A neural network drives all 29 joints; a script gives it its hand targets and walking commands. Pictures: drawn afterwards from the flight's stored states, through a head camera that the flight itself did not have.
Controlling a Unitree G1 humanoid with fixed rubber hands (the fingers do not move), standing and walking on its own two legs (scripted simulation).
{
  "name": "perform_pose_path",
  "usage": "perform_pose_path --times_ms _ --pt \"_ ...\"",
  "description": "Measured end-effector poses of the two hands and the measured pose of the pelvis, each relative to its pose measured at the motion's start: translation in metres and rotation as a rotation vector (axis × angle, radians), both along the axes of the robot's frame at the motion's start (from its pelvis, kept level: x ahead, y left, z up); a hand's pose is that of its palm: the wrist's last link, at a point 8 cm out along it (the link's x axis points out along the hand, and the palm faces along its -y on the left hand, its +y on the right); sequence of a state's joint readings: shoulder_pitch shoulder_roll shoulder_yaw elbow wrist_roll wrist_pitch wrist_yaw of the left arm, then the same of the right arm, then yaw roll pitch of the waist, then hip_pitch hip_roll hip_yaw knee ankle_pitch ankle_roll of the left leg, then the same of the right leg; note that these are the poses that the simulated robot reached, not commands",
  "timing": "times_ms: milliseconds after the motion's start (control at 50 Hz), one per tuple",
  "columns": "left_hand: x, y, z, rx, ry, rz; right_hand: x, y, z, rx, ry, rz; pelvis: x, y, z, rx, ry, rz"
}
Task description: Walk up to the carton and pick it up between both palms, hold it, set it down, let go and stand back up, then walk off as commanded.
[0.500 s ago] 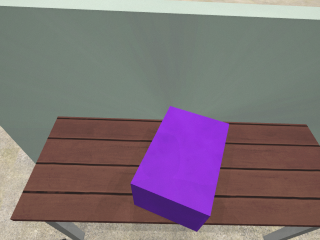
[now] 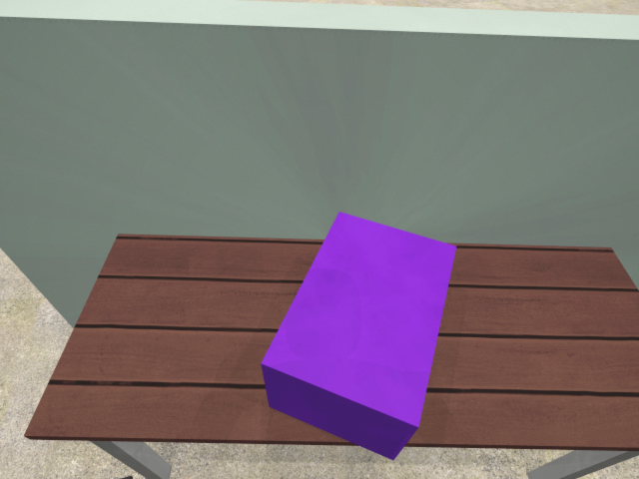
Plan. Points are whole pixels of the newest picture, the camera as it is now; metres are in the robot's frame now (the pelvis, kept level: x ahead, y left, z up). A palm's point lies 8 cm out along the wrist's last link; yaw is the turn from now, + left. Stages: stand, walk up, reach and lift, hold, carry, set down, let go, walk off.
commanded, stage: walk up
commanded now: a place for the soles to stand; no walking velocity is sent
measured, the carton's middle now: (364, 325) +0.40 -0.06 -0.11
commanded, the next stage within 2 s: none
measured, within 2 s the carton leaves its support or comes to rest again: neither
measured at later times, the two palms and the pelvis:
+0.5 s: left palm out of the picture +0.10 +0.29 -0.12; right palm out of the picture +0.08 -0.30 -0.10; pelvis +0.00 +0.00 +0.00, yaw +0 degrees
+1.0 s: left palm out of the picture +0.09 +0.27 -0.11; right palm out of the picture +0.03 -0.35 -0.11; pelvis -0.01 -0.03 +0.00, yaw +1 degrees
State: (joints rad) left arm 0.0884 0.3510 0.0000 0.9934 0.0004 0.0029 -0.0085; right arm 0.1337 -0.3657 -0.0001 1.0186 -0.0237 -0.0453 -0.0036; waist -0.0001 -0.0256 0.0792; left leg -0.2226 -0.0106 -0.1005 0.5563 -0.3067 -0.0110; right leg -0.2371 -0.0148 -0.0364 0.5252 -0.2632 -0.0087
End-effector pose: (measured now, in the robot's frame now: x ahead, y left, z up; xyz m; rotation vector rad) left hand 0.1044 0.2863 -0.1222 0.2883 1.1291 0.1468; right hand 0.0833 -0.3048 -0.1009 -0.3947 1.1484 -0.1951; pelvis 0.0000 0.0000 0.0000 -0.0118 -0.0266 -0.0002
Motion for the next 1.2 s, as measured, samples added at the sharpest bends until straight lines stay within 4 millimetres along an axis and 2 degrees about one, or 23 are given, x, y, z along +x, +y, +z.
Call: perform_pose_path --times_ms 840,920,1000,1100,1140,1200 --pt "-0.006 0.001 0.005 0.008 -0.002 0.000 -0.012 -0.002 -0.005 0.002 0.000 -0.007 -0.006 -0.002 -0.001 0.004 -0.012 0.003" --pt "-0.010 -0.003 0.006 0.016 0.029 0.012 -0.029 -0.018 -0.006 -0.033 0.026 -0.016 -0.007 -0.013 -0.002 0.011 -0.015 0.012" --pt "-0.013 -0.017 0.009 0.030 0.037 0.019 -0.055 -0.048 -0.008 -0.061 0.084 -0.023 -0.006 -0.033 -0.004 0.021 -0.015 0.020" --pt "-0.015 -0.052 0.010 0.059 0.044 0.012 -0.077 -0.098 -0.020 -0.065 0.134 -0.031 -0.006 -0.073 -0.011 0.053 -0.013 0.013" --pt "-0.019 -0.069 0.006 0.071 0.050 0.010 -0.078 -0.118 -0.030 -0.062 0.141 -0.029 -0.008 -0.090 -0.018 0.064 -0.018 0.011" --pt "-0.031 -0.091 0.014 0.070 0.067 0.021 -0.075 -0.134 -0.029 -0.047 0.135 -0.026 -0.009 -0.108 -0.011 0.075 -0.027 0.012"
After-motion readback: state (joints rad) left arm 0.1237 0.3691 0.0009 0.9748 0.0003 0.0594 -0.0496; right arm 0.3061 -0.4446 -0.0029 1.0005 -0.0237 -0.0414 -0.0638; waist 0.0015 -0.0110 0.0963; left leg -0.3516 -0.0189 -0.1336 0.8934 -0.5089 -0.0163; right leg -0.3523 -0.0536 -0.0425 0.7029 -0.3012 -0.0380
